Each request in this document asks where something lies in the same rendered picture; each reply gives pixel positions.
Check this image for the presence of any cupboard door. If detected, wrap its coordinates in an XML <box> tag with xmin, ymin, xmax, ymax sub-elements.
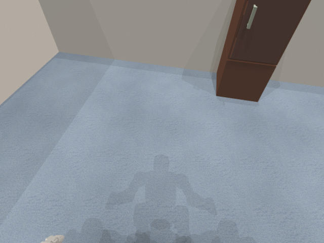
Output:
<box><xmin>231</xmin><ymin>0</ymin><xmax>309</xmax><ymax>64</ymax></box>

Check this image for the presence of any handle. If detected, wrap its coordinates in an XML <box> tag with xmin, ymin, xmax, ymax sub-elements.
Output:
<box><xmin>247</xmin><ymin>5</ymin><xmax>257</xmax><ymax>29</ymax></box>

